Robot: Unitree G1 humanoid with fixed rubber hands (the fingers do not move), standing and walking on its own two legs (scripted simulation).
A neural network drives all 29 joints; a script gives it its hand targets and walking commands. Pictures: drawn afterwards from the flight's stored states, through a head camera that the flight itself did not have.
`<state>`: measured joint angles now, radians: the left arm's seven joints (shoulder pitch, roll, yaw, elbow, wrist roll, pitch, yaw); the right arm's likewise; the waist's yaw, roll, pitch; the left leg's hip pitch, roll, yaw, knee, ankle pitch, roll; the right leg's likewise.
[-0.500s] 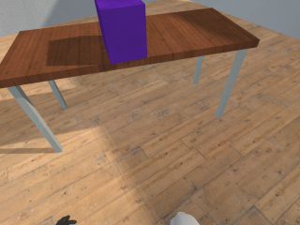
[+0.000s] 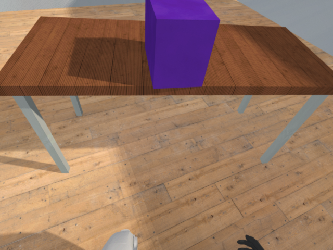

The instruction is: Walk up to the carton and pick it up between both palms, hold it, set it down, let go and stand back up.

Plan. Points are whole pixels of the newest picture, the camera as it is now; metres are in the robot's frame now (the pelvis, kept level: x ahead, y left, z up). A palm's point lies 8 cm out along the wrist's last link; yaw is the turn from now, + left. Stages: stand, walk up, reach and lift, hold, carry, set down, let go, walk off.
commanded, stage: walk up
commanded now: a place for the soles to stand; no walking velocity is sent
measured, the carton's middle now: (174, 37) +0.82 -0.01 +0.11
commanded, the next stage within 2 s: none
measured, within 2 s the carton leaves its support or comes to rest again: neither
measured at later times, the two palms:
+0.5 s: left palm (104, 176) +0.32 +0.18 -0.09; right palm out of the picture +0.11 -0.28 -0.13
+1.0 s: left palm (87, 169) +0.36 +0.25 -0.13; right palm (232, 158) +0.41 -0.23 -0.10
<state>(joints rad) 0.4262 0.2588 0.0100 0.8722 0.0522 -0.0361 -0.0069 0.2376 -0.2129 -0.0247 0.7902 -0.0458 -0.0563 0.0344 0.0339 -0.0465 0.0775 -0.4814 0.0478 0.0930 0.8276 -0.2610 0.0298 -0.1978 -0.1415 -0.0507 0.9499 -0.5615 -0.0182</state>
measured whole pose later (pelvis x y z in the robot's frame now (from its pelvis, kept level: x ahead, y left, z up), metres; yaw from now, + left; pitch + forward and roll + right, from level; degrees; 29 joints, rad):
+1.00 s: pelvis +0.31 +0.00 +0.01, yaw -1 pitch -4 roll +0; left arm 0.27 0.26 -0.01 0.87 0.02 0.04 0.02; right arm 0.18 -0.17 0.01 0.81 0.00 0.00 0.00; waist 0.02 -0.07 0.14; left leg -0.44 0.05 0.07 0.77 -0.26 0.01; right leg -0.33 -0.09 -0.01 0.99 -0.67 0.00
